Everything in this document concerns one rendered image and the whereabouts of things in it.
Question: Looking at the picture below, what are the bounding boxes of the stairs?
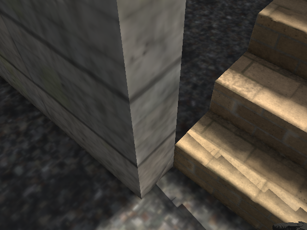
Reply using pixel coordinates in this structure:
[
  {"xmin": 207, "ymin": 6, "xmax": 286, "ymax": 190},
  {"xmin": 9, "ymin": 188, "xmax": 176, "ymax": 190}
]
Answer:
[{"xmin": 173, "ymin": 0, "xmax": 307, "ymax": 230}]

